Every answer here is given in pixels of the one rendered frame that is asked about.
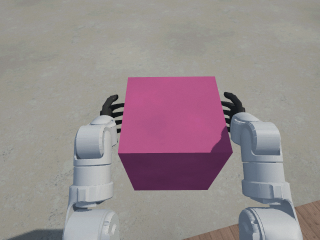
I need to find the left robot upper arm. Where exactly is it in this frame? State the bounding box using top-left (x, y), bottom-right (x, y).
top-left (63, 209), bottom-right (120, 240)

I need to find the left robot forearm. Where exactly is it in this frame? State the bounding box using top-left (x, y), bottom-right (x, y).
top-left (62, 115), bottom-right (118, 240)

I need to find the carton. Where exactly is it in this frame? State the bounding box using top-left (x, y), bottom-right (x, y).
top-left (118, 76), bottom-right (233, 191)

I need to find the robot right hand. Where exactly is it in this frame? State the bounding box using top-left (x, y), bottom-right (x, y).
top-left (221, 92), bottom-right (246, 133)

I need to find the robot left hand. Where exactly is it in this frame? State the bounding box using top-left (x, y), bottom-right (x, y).
top-left (100, 94), bottom-right (125, 133)

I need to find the right robot upper arm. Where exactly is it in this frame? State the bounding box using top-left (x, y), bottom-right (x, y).
top-left (238, 207), bottom-right (303, 240)

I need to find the right robot forearm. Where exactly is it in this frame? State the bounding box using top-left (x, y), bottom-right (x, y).
top-left (230, 112), bottom-right (303, 240)

